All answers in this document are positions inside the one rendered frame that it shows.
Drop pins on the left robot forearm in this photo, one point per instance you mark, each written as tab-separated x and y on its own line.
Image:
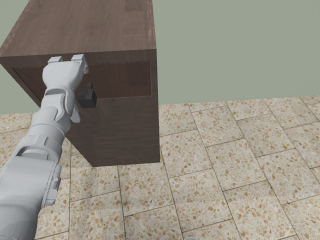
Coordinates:
48	130

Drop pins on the left robot hand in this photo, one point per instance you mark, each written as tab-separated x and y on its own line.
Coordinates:
68	74

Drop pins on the cabinet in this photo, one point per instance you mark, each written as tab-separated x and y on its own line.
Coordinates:
119	130

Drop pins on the left robot upper arm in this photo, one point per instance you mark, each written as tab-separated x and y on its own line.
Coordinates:
28	185

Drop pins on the drawer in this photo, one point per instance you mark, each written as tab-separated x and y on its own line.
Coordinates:
109	80

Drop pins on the handle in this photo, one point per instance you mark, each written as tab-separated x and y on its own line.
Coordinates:
87	97

